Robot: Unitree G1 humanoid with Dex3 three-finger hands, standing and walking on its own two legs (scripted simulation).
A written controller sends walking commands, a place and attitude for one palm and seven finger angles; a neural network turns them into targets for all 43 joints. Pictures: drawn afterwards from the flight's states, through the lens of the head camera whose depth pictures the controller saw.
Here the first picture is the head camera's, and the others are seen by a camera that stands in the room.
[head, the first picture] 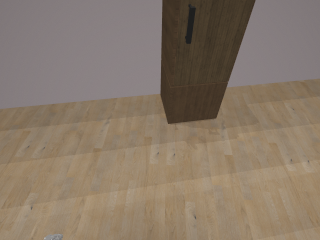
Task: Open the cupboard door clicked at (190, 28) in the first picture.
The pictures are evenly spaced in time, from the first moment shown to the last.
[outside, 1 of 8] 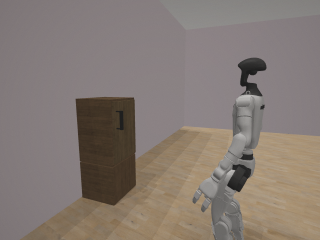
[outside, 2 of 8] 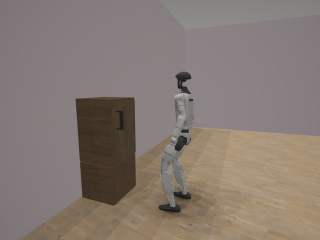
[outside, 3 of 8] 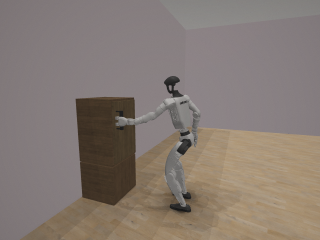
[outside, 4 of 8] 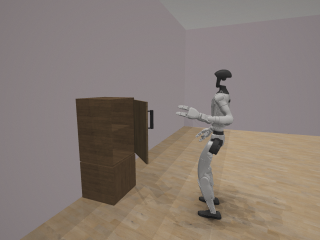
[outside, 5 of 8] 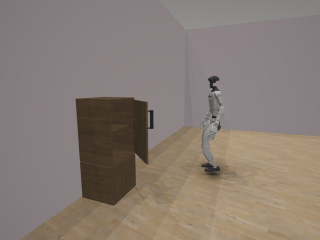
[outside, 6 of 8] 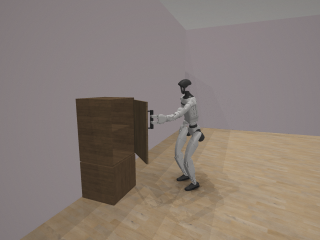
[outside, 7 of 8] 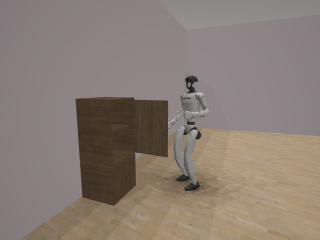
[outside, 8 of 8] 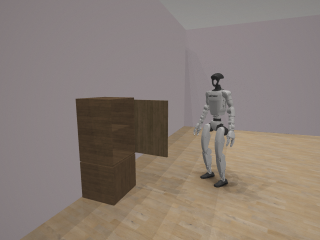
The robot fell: no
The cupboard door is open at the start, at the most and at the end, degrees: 0 87 87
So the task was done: yes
